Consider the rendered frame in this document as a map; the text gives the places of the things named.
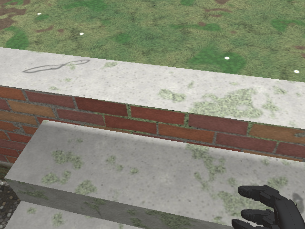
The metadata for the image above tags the robot right hand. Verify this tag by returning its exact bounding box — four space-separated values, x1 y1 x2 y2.
232 184 305 229

